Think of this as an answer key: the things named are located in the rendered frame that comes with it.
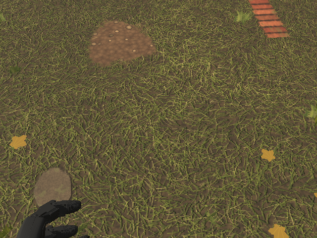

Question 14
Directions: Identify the left robot hand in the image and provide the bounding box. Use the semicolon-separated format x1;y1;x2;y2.
16;199;90;238

